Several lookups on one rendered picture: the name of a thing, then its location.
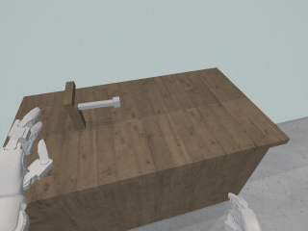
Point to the tap lever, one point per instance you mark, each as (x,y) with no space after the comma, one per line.
(99,104)

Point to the right robot hand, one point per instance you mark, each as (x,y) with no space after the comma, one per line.
(246,220)

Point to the counter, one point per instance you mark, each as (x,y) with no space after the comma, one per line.
(177,143)

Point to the left robot hand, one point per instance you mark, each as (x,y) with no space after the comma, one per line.
(13,160)

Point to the left robot forearm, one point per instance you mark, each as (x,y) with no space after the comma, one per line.
(12,213)

